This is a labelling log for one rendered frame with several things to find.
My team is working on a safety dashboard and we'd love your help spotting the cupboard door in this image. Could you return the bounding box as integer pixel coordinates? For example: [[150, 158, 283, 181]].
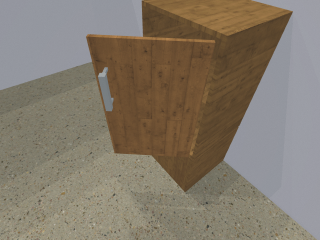
[[86, 34, 216, 157]]

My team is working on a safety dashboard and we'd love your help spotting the handle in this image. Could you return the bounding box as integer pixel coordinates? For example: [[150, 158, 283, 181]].
[[98, 67, 114, 112]]

